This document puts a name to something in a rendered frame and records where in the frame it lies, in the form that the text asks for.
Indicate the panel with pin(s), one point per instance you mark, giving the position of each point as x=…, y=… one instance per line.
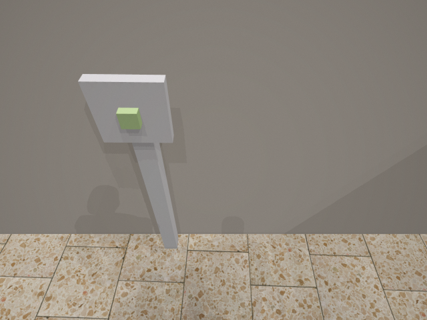
x=105, y=93

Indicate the button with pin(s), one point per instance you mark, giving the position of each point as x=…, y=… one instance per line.
x=129, y=118

